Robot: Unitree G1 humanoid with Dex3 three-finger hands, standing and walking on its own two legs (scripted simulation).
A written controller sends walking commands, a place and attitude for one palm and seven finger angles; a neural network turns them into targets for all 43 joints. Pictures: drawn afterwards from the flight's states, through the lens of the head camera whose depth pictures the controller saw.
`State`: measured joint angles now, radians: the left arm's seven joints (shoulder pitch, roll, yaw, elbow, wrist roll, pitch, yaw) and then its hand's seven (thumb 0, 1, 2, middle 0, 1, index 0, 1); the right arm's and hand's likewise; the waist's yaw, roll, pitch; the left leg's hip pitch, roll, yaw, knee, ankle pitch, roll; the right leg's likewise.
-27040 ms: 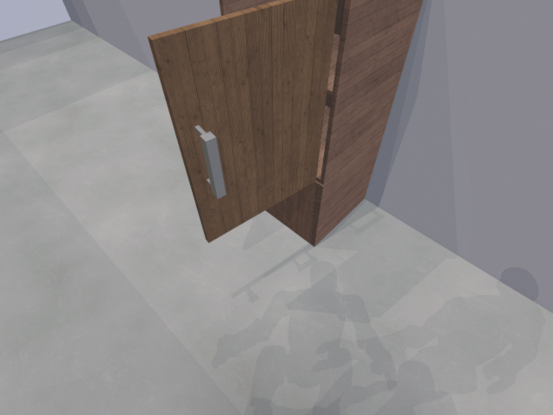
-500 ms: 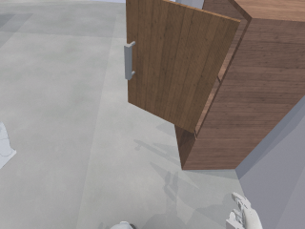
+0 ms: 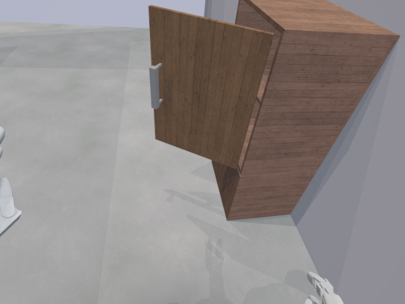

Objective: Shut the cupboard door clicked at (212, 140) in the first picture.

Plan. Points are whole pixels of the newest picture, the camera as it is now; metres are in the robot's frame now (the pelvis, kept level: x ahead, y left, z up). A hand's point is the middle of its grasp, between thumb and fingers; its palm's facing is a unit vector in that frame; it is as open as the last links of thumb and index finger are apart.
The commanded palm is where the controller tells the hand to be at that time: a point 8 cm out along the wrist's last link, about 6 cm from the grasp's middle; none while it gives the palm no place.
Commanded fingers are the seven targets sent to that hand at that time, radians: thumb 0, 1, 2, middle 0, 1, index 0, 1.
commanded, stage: stop stepping back and stand still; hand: left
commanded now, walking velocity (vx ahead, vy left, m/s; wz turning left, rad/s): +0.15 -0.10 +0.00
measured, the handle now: (157, 86) +0.92 +0.15 -0.02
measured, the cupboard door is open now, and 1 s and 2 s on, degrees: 57 57 57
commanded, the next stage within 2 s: let the arm hang, fingers relaxed in 1.68 s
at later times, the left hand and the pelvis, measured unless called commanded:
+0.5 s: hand out of the picture +0.04 +0.36 +0.20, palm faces +0.54 -0.77 -0.34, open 7.4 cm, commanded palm +0.00 +0.37 +0.18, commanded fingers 0.00 0.90 0.90 -0.20 -0.30 -0.20 -0.30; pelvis -0.14 +0.08 +0.01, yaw -1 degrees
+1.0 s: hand out of the picture +0.06 +0.33 +0.17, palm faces +0.41 -0.77 -0.48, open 7.4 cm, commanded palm -0.01 +0.37 +0.18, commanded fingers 0.00 0.90 0.90 -0.20 -0.30 -0.20 -0.30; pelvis -0.17 +0.08 +0.00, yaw -3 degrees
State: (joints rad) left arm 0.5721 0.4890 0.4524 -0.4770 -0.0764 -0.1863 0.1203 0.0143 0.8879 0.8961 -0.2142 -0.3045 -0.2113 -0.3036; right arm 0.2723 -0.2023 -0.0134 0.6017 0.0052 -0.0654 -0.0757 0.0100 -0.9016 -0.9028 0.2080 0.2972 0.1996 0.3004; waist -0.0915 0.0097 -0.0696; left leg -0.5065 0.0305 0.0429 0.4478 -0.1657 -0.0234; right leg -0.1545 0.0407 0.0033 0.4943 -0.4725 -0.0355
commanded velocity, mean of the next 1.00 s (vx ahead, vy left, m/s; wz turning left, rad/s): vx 0.19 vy -0.10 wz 0.00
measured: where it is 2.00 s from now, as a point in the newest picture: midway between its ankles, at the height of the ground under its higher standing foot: outside the picture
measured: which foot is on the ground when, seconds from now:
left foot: down 0.00-0.02, up 0.04-0.08, down 0.10-0.28, up 0.30-0.54, down 0.56-0.96, up 0.98-1.00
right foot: down 0.00-0.12, up 0.14-0.28, down 0.30-0.56, up 0.58-0.94, down 0.96-1.00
